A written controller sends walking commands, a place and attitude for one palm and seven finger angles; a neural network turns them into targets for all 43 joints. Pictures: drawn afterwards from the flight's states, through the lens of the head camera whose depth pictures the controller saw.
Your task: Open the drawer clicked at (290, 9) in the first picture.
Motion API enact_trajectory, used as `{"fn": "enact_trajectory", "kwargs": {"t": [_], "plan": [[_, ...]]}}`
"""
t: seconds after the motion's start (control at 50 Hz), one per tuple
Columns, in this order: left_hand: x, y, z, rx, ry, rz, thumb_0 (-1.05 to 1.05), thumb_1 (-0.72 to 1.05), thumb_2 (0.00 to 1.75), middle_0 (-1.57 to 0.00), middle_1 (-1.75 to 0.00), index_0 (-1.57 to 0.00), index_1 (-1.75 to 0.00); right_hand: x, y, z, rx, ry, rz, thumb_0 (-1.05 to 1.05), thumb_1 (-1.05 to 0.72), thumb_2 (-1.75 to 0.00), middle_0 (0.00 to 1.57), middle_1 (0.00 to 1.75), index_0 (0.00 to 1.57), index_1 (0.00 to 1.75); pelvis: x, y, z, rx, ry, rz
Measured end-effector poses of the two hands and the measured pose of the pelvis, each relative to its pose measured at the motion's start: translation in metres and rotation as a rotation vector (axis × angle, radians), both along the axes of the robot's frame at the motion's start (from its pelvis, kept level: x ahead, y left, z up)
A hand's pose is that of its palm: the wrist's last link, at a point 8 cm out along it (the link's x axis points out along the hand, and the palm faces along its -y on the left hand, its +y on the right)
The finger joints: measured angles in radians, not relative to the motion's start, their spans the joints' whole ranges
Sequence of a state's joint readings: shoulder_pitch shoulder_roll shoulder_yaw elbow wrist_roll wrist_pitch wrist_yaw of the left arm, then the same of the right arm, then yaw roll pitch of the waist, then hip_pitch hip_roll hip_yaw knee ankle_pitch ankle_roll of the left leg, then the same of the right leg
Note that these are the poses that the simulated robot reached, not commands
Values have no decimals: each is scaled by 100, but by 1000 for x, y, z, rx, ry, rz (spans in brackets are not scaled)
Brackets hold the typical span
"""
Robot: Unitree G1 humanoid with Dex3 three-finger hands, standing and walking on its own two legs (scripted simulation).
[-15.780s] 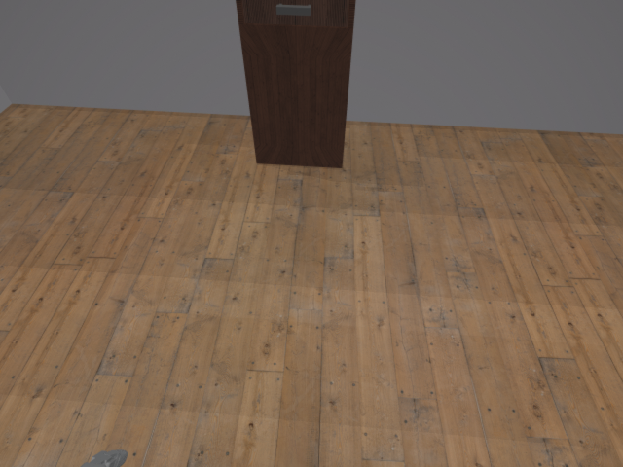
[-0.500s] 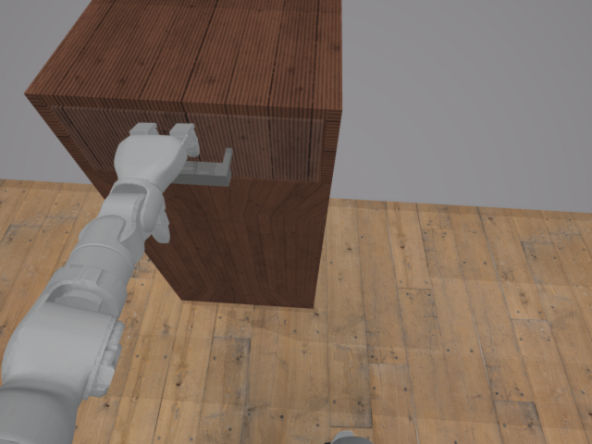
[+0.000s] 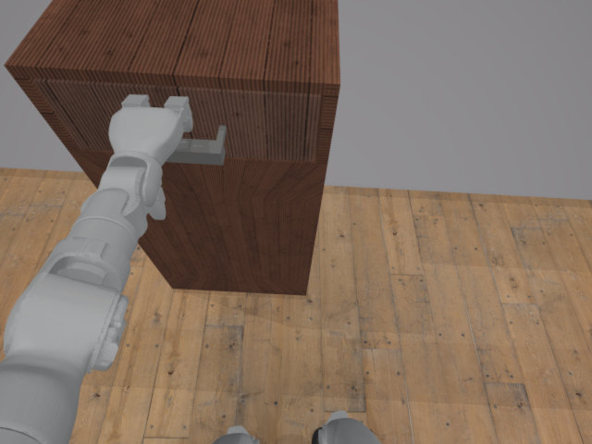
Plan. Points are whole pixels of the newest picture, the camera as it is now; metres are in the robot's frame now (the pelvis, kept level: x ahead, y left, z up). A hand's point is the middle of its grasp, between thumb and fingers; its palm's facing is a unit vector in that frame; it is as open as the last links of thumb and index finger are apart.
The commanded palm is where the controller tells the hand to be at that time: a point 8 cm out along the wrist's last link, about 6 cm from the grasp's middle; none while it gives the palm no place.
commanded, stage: lower the fingers behind the handle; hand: left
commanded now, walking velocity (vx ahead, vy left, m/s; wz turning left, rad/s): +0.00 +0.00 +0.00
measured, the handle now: (184, 140) +0.56 +0.14 +0.04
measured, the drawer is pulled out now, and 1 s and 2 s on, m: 0.00 0.00 0.00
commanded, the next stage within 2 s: lift the fingers back up to retry in 0.36 s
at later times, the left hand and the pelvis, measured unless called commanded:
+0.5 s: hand (159, 159) +0.51 +0.17 +0.05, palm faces -0.03 +0.01 -1.00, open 13.8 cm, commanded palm +0.49 +0.17 +0.09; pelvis -0.02 +0.00 -0.01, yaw +0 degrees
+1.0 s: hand (159, 145) +0.52 +0.16 +0.08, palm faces -0.04 -0.03 -1.00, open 13.5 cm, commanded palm +0.49 +0.17 +0.15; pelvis +0.02 +0.01 +0.02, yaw +0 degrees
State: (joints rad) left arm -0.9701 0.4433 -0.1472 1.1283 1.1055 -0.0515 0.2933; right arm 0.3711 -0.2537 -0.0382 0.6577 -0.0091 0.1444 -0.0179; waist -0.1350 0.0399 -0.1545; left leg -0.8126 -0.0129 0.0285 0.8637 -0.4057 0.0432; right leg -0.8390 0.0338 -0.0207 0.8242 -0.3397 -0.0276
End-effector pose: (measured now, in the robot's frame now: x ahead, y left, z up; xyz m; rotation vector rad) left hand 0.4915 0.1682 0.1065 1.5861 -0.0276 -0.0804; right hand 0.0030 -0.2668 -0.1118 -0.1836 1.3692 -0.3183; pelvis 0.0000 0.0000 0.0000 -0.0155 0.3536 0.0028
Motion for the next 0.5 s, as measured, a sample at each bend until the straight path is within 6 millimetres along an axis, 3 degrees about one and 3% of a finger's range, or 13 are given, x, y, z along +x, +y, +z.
{"fn": "enact_trajectory", "kwargs": {"t": [0.24, 0.5], "plan": [[-2, 0, -2, 5, -3, 2, 0, -48, 30, -27, -135, -32, -120, -24, 4, -4, -3, 21, -18, 0, -91, -90, 21, 30, 20, 30, -13, 2, -6, -2, 9, 1], [0, 0, -1, -5, -2, 3, 0, -48, 30, -28, -135, -32, -120, -34, 4, -5, -13, 28, -20, 0, -91, -90, 21, 30, 20, 30, -18, 4, -8, -4, 18, -1]]}}
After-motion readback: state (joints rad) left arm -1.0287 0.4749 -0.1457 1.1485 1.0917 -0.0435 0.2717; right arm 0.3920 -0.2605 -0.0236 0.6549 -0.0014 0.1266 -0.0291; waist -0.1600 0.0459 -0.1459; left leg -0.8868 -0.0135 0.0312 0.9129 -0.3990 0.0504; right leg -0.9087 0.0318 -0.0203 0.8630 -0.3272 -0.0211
